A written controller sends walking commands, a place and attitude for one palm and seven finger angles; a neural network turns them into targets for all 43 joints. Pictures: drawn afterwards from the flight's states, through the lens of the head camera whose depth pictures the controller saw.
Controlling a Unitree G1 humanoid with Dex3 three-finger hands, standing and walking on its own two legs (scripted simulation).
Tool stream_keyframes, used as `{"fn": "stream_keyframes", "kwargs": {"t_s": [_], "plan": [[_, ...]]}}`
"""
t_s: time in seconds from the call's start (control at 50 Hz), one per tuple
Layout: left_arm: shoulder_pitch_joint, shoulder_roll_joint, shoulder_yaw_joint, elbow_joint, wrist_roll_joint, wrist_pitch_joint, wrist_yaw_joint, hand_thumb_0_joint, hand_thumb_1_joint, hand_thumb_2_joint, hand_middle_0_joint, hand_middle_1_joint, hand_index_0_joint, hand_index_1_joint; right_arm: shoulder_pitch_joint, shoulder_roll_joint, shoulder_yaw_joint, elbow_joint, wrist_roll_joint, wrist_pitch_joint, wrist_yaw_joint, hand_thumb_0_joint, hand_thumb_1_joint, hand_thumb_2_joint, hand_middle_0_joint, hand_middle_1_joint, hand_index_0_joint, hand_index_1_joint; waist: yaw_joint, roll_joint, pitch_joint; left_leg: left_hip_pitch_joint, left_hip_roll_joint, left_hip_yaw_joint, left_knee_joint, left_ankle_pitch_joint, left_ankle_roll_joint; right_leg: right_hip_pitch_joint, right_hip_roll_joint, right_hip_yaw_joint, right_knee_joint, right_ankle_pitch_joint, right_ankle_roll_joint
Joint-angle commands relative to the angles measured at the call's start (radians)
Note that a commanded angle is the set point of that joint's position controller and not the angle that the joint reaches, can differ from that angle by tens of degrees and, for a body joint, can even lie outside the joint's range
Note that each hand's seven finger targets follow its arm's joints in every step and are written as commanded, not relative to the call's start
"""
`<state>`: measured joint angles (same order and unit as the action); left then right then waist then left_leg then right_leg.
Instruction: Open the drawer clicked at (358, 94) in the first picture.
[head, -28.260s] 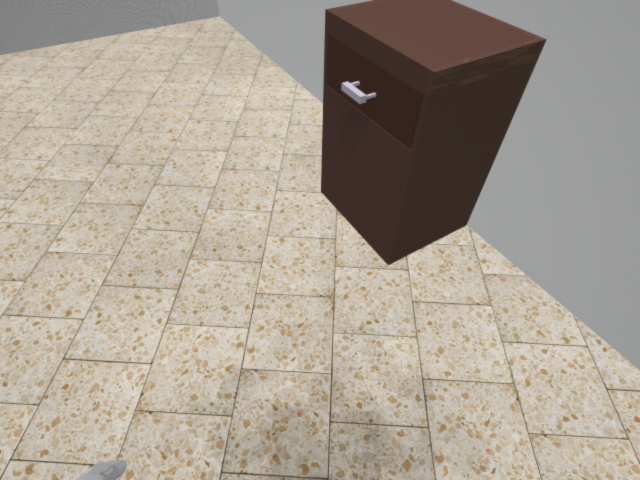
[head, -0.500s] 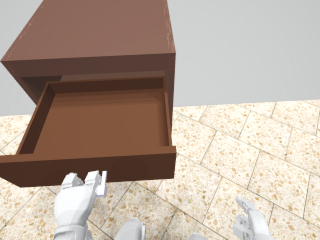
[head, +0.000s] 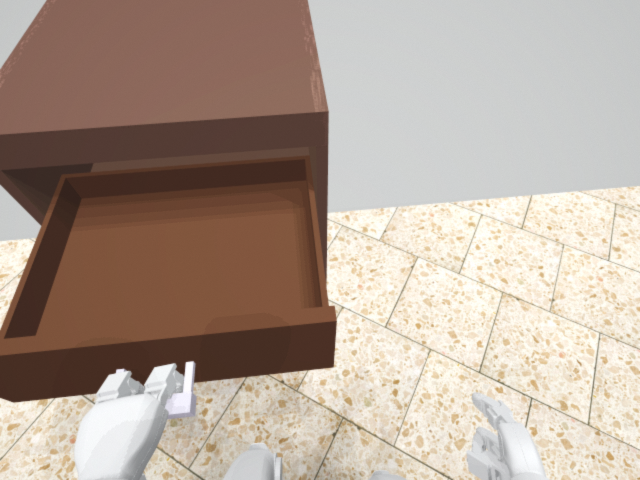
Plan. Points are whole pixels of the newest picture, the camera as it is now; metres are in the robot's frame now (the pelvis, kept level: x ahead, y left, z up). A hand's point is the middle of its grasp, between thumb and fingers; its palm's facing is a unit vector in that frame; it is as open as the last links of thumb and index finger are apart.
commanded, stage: open the thumb to release the handle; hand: left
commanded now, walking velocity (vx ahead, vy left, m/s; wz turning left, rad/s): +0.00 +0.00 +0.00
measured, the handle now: (153, 390) +0.24 +0.23 -0.05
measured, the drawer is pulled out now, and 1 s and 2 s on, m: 0.30 0.24 0.21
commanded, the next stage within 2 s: lift the hand off the handle in 0.76 s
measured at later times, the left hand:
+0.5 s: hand (163, 400) +0.24 +0.22 -0.07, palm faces +0.00 -0.05 -1.00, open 14.8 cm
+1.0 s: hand (158, 408) +0.22 +0.22 -0.07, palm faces +0.02 -0.06 -1.00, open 16.1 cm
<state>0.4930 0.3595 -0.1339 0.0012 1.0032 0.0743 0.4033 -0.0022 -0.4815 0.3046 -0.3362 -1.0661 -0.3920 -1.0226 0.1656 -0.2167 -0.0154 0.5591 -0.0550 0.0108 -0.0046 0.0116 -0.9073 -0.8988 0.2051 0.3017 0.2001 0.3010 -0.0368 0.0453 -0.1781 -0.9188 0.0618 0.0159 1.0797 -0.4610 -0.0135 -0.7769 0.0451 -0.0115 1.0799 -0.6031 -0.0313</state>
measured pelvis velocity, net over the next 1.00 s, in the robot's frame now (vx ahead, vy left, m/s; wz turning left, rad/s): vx -0.04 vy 0.00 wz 0.01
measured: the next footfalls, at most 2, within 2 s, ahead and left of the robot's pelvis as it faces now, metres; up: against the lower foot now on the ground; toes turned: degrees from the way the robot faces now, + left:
none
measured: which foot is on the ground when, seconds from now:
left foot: down 0.00-1.00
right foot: down 0.00-1.00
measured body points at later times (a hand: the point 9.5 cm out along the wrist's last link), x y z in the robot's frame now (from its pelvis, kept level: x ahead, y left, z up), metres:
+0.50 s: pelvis -0.03 -0.01 -0.02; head +0.04 -0.03 +0.42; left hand +0.23 +0.22 -0.01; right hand +0.16 -0.22 -0.14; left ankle +0.03 +0.13 -0.66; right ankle -0.05 -0.10 -0.66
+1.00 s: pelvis -0.04 +0.00 -0.02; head +0.02 -0.01 +0.43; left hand +0.22 +0.22 -0.01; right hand +0.13 -0.24 -0.14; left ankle +0.03 +0.13 -0.66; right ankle -0.05 -0.10 -0.66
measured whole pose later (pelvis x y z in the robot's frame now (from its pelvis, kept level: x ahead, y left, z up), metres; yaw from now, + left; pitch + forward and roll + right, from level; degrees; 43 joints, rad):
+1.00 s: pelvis -0.04 +0.00 -0.02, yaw +1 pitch +18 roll -2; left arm 0.10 0.27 -0.13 0.39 1.11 0.08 0.63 0.00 -0.49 0.30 -0.21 -0.33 -0.18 -0.32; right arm 0.15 -0.22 -0.05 0.66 -0.04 0.07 0.00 0.01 -0.91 -0.90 0.20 0.30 0.20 0.30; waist 0.00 0.06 -0.21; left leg -1.04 0.06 -0.01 1.16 -0.43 -0.01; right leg -0.89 0.05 -0.04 1.17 -0.59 -0.03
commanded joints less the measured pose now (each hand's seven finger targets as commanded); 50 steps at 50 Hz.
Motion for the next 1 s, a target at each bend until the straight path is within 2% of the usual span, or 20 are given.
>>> {"fn": "stream_keyframes", "kwargs": {"t_s": [0.0, 0.12, 0.16, 0.18, 0.24, 0.28, 0.34, 0.36, 0.44, 0.5, 0.52, 0.56, 0.62, 0.68, 0.74, 0.82, 0.86, 0.9, 0.94, 0.98], "plan": [[-0.045, 0.134, 0.176, -0.444, 0.006, -0.08, 0.216, 0.0, -0.5, 0.3, -0.277, -1.065, -0.277, -1.065, -0.062, -0.116, -0.045, -0.134, -0.003, -0.054, -0.011, 0.0, -0.9, -0.9, 0.2, 0.3, 0.2, 0.3, 0.061, 0.115, -0.314, 0.455, -0.047, 0.004, -0.072, 0.499, 0.042, -0.031, -0.002, -0.043, -0.138, 0.568, -0.007], [-0.194, 0.142, 0.238, -0.235, 0.085, -0.13, 0.289, 0.0, -0.5, 0.3, -0.232, -0.795, -0.232, -0.795, -0.066, -0.122, -0.062, -0.084, -0.025, -0.059, 0.0, 0.0, -0.9, -0.9, 0.2, 0.3, 0.2, 0.3, 0.045, 0.051, -0.317, 0.322, -0.049, -0.005, 0.007, 0.378, 0.039, -0.126, 0.0, -0.032, -0.071, 0.526, -0.011], [-0.251, 0.109, 0.215, -0.167, 0.103, -0.126, 0.315, 0.0, -0.5, 0.3, -0.218, -0.705, -0.218, -0.705, -0.071, -0.126, -0.072, -0.077, -0.026, -0.059, 0.008, 0.0, -0.9, -0.9, 0.2, 0.3, 0.2, 0.3, 0.036, 0.058, -0.324, 0.3, -0.054, -0.009, 0.031, 0.339, 0.041, -0.161, 0.001, -0.037, -0.057, 0.481, -0.012], [-0.3, 0.11, 0.216, -0.132, 0.106, -0.118, 0.322, 0.0, -0.5, 0.3, -0.21, -0.66, -0.21, -0.66, -0.077, -0.127, -0.074, -0.072, -0.023, -0.056, 0.01, 0.0, -0.9, -0.9, 0.2, 0.3, 0.2, 0.3, 0.024, 0.016, -0.334, 0.29, -0.053, -0.012, 0.042, 0.308, 0.041, -0.183, 0.001, -0.033, -0.058, 0.448, -0.009], [-0.388, 0.09, 0.194, -0.028, 0.106, -0.075, 0.335, 0.0, -0.5, 0.3, -0.187, -0.525, -0.187, -0.525, -0.079, -0.127, -0.079, -0.054, -0.016, -0.048, 0.009, 0.0, -0.9, -0.9, 0.2, 0.3, 0.2, 0.3, 0.023, 0.0, -0.358, 0.26, -0.059, -0.01, 0.051, 0.265, 0.044, -0.182, 0.002, -0.026, -0.059, 0.415, -0.008], [-0.442, 0.076, 0.169, 0.066, 0.106, -0.033, 0.329, 0.0, -0.5, 0.3, -0.173, -0.435, -0.173, -0.435, -0.078, -0.127, -0.079, -0.044, -0.007, -0.037, 0.008, 0.0, -0.9, -0.9, 0.2, 0.3, 0.2, 0.3, 0.02, -0.039, -0.333, 0.225, -0.06, -0.011, 0.039, 0.223, 0.046, -0.176, 0.005, -0.029, -0.074, 0.377, -0.003], [-0.498, 0.07, 0.139, 0.196, 0.104, 0.03, 0.304, 0.0, -0.5, 0.3, -0.15, -0.3, -0.15, -0.3, -0.091, -0.12, -0.071, -0.031, 0.006, -0.016, 0.001, 0.0, -0.9, -0.9, 0.2, 0.3, 0.2, 0.3, 0.033, -0.07, -0.337, 0.176, -0.067, 0.0, 0.027, 0.185, 0.05, -0.126, 0.002, -0.011, -0.092, 0.36, 0.004], [-0.516, 0.081, 0.136, 0.2, 0.097, 0.046, 0.291, 0.0, -0.5, 0.3, -0.15, -0.3, -0.15, -0.3, -0.082, -0.116, -0.073, -0.037, 0.013, -0.012, -0.002, 0.0, -0.9, -0.9, 0.2, 0.3, 0.2, 0.3, 0.04, -0.064, -0.314, 0.174, -0.068, 0.007, 0.013, 0.177, 0.053, -0.093, 0.005, -0.004, -0.113, 0.363, 0.001], [-0.521, 0.132, 0.152, 0.241, 0.081, 0.092, 0.225, 0.0, -0.5, 0.3, -0.15, -0.3, -0.15, -0.3, -0.097, -0.111, -0.051, -0.048, 0.03, 0.018, -0.026, 0.0, -0.9, -0.9, 0.2, 0.3, 0.2, 0.3, 0.067, -0.072, -0.329, 0.178, -0.076, 0.02, -0.03, 0.174, 0.055, 0.009, 0.002, 0.026, -0.158, 0.376, 0.011], [-0.467, 0.113, 0.145, 0.26, 0.074, 0.059, 0.191, 0.0, -0.5, 0.3, -0.15, -0.3, -0.15, -0.3, -0.09, -0.104, -0.045, -0.063, 0.032, 0.02, -0.034, 0.0, -0.9, -0.9, 0.2, 0.3, 0.2, 0.3, 0.067, -0.044, -0.256, 0.173, -0.077, 0.018, -0.048, 0.17, 0.055, 0.006, 0.004, 0.028, -0.174, 0.379, 0.006], [-0.459, 0.129, 0.166, 0.255, 0.075, 0.04, 0.186, 0.0, -0.5, 0.3, -0.15, -0.3, -0.15, -0.3, -0.091, -0.108, -0.046, -0.063, 0.031, 0.02, -0.034, 0.0, -0.9, -0.9, 0.2, 0.3, 0.2, 0.3, 0.072, -0.039, -0.262, 0.18, -0.071, 0.016, -0.051, 0.178, 0.055, 0.007, 0.004, 0.029, -0.177, 0.387, 0.002], [-0.438, 0.103, 0.156, 0.255, 0.074, -0.006, 0.187, 0.0, -0.5, 0.3, -0.15, -0.3, -0.15, -0.3, -0.084, -0.102, -0.05, -0.067, 0.026, 0.014, -0.03, 0.0, -0.9, -0.9, 0.2, 0.3, 0.2, 0.3, 0.064, -0.039, -0.227, 0.158, -0.071, 0.015, -0.04, 0.166, 0.054, -0.013, 0.003, 0.03, -0.169, 0.379, 0.004], [-0.389, 0.112, 0.189, 0.262, 0.077, -0.047, 0.207, 0.0, -0.5, 0.3, -0.15, -0.3, -0.15, -0.3, -0.082, -0.107, -0.059, -0.067, 0.019, 0.008, -0.014, 0.0, -0.9, -0.9, 0.2, 0.3, 0.2, 0.3, 0.07, -0.037, -0.219, 0.145, -0.068, 0.01, -0.03, 0.166, 0.053, -0.037, 0.005, 0.02, -0.156, 0.369, -0.002], [-0.426, 0.109, 0.189, 0.238, 0.1, -0.064, 0.244, 0.0, -0.5, 0.3, -0.15, -0.3, -0.15, -0.3, -0.082, -0.113, -0.07, -0.061, 0.013, 0.008, -0.002, 0.0, -0.9, -0.9, 0.2, 0.3, 0.2, 0.3, 0.065, -0.017, -0.239, 0.137, -0.069, 0.012, -0.011, 0.156, 0.05, -0.075, 0.005, 0.019, -0.135, 0.346, -0.003], [-0.44, 0.101, 0.185, 0.198, 0.105, -0.049, 0.276, 0.0, -0.5, 0.3, -0.15, -0.3, -0.15, -0.3, -0.082, -0.119, -0.081, -0.059, 0.01, 0.011, 0.008, 0.0, -0.9, -0.9, 0.2, 0.3, 0.2, 0.3, 0.067, 0.012, -0.295, 0.171, -0.068, 0.01, -0.011, 0.171, 0.049, -0.085, 0.009, 0.008, -0.118, 0.338, -0.007], [-0.451, 0.109, 0.187, 0.2, 0.096, 0.005, 0.288, 0.0, -0.5, 0.3, -0.15, -0.3, -0.15, -0.3, -0.08, -0.127, -0.083, -0.054, 0.012, 0.017, 0.007, 0.0, -0.9, -0.9, 0.2, 0.3, 0.2, 0.3, 0.06, -0.02, -0.297, 0.18, -0.066, 0.005, -0.022, 0.182, 0.05, -0.071, 0.014, 0.001, -0.125, 0.35, -0.009], [-0.513, 0.082, 0.139, 0.188, 0.097, 0.02, 0.286, 0.0, -0.5, 0.3, -0.15, -0.3, -0.15, -0.3, -0.08, -0.124, -0.081, -0.051, 0.016, 0.017, 0.003, 0.0, -0.9, -0.9, 0.2, 0.3, 0.2, 0.3, 0.047, 0.006, -0.288, 0.195, -0.065, 0.006, -0.031, 0.166, 0.053, -0.085, 0.012, -0.002, -0.133, 0.323, -0.006], [-0.536, 0.091, 0.142, 0.219, 0.097, 0.035, 0.28, 0.0, -0.5, 0.3, -0.15, -0.3, -0.15, -0.3, -0.083, -0.123, -0.077, -0.042, 0.018, 0.019, -0.005, 0.0, -0.9, -0.9, 0.2, 0.3, 0.2, 0.3, 0.041, -0.028, -0.273, 0.195, -0.064, 0.005, -0.038, 0.152, 0.054, -0.089, 0.013, -0.001, -0.145, 0.301, -0.002], [-0.56, 0.11, 0.15, 0.229, 0.097, 0.042, 0.27, 0.0, -0.5, 0.3, -0.15, -0.3, -0.15, -0.3, -0.089, -0.122, -0.069, -0.038, 0.019, 0.021, -0.013, 0.0, -0.9, -0.9, 0.2, 0.3, 0.2, 0.3, 0.049, -0.012, -0.298, 0.207, -0.063, 0.006, -0.046, 0.154, 0.054, -0.08, 0.011, 0.0, -0.147, 0.293, -0.001], [-0.591, 0.095, 0.13, 0.259, 0.094, 0.044, 0.259, 0.0, -0.5, 0.3, -0.15, -0.3, -0.15, -0.3, -0.088, -0.119, -0.064, -0.034, 0.023, 0.018, -0.019, 0.0, -0.9, -0.9, 0.2, 0.3, 0.2, 0.3, 0.04, -0.032, -0.261, 0.197, -0.064, 0.004, -0.052, 0.131, 0.056, -0.091, 0.011, 0.0, -0.164, 0.263, 0.003]]}}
